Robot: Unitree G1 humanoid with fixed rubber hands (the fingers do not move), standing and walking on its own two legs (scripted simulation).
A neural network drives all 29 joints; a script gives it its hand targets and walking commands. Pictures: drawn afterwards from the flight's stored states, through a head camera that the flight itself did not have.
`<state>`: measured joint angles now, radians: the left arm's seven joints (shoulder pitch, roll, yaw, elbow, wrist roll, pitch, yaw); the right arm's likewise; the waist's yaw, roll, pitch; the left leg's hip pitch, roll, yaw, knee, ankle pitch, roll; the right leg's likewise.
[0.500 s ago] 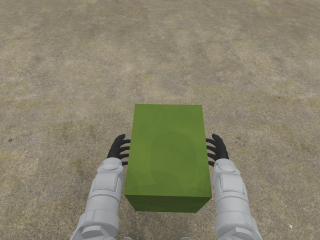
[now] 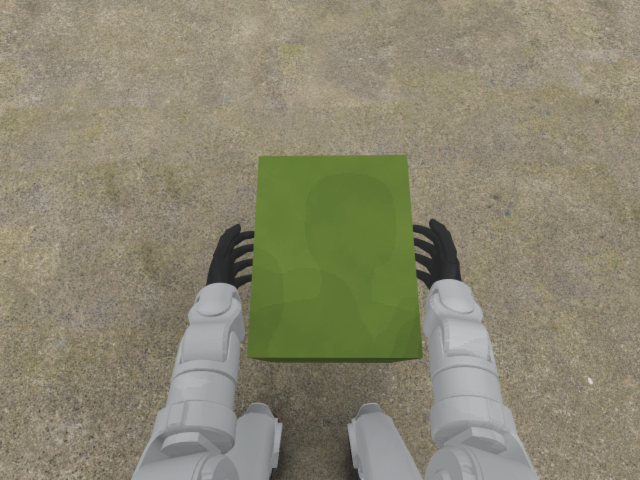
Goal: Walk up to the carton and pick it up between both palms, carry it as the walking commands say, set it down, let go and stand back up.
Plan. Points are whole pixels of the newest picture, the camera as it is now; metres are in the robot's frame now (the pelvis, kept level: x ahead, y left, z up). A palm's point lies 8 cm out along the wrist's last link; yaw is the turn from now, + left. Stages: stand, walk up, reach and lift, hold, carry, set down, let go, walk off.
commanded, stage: set down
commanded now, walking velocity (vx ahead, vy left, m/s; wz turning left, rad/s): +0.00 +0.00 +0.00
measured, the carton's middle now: (332, 271) +0.40 -0.03 -0.12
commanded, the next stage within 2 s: none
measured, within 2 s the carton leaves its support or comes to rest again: neither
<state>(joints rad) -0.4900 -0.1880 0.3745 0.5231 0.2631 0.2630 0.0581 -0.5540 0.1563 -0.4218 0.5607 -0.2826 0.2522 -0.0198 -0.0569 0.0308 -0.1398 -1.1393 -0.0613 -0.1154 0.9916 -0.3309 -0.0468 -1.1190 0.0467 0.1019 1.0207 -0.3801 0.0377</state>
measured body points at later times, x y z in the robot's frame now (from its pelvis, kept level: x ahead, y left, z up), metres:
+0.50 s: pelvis -0.01 +0.00 -0.07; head +0.19 -0.01 +0.33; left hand +0.41 +0.10 -0.16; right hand +0.40 -0.19 -0.15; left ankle +0.06 +0.14 -0.66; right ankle +0.04 -0.13 -0.66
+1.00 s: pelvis -0.03 +0.00 -0.15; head +0.22 -0.03 +0.23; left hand +0.43 +0.09 -0.25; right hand +0.42 -0.20 -0.24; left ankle +0.07 +0.14 -0.66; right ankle +0.04 -0.14 -0.66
